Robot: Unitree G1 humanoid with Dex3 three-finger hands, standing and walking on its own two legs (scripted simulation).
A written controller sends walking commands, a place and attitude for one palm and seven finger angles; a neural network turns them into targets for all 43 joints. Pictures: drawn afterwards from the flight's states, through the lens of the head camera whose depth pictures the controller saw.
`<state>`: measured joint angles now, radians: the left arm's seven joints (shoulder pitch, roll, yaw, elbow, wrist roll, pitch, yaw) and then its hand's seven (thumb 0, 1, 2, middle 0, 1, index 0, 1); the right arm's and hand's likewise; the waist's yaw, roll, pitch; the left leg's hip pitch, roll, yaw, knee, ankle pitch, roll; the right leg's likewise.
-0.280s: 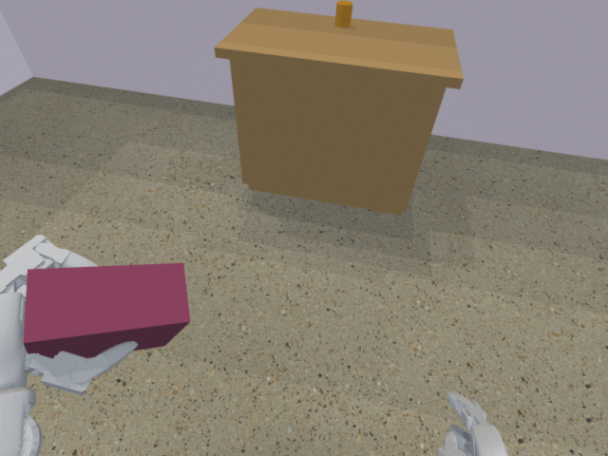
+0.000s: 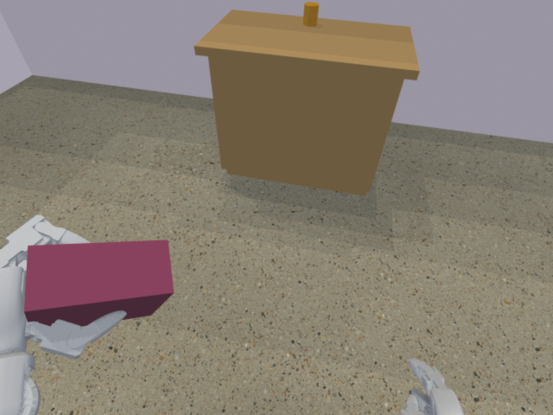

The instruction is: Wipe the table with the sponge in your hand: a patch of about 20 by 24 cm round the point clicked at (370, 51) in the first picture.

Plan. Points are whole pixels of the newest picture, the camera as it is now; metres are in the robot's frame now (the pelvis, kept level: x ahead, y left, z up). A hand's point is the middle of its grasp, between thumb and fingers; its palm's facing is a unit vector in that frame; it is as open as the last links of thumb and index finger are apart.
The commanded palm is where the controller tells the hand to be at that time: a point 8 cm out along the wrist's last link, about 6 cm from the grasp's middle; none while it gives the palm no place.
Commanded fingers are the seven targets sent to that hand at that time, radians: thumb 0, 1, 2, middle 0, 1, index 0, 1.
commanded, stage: look at it before walking up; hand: left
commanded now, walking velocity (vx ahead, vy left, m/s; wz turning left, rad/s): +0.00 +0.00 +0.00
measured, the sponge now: (121, 284) +0.23 +0.20 +0.14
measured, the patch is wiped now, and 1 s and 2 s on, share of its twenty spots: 0.00 0.00 0.00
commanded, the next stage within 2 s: walk to a spot facing it in 0.12 s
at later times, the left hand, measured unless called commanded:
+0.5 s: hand (82, 267) +0.23 +0.24 +0.16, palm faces +0.44 -0.81 -0.38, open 10.1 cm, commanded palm +0.17 +0.27 +0.18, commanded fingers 0.00 0.10 1.30 -1.20 -1.60 -1.20 -1.60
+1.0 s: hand (111, 179) +0.36 +0.25 +0.18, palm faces +0.44 -0.81 -0.38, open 10.1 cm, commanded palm +0.30 +0.29 +0.18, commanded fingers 0.00 0.10 1.30 -1.20 -1.60 -1.20 -1.60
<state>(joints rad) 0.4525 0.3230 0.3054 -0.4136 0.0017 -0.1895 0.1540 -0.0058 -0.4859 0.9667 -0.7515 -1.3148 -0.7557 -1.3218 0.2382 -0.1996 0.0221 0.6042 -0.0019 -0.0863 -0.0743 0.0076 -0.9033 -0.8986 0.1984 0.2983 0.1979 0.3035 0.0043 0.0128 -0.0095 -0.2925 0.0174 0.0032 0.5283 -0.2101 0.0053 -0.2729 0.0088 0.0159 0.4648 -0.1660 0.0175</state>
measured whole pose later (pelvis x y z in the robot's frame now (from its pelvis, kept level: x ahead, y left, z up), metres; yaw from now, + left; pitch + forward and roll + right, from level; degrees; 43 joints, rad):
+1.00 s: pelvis +0.14 +0.00 +0.00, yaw +1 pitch +0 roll -1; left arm 0.44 0.37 0.36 -0.53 0.00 -0.20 0.17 -0.01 -0.49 0.97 -0.75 -1.32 -0.76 -1.33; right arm 0.19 -0.13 0.02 0.61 -0.01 -0.10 -0.05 0.01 -0.90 -0.90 0.20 0.30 0.20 0.30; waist 0.00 -0.01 0.03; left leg -0.21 0.11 0.15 0.54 -0.32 0.00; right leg -0.51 -0.06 -0.08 1.12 -0.45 0.02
